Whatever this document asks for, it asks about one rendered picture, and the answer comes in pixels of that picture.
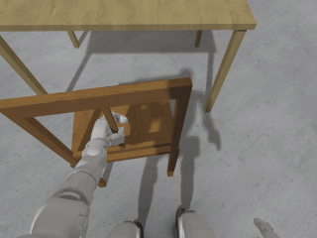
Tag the robot left forearm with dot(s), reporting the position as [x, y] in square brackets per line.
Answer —
[84, 178]

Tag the chair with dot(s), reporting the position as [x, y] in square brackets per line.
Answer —
[150, 131]

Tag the robot left upper arm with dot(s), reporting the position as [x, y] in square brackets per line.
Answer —
[61, 218]

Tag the robot right foot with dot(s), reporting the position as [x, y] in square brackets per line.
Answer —
[177, 215]

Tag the table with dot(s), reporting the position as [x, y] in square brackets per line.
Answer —
[126, 15]

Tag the right robot hand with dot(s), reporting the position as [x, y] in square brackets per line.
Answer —
[265, 228]

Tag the left robot hand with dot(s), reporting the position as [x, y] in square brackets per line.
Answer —
[102, 131]

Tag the robot left thigh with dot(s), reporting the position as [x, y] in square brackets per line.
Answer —
[125, 230]

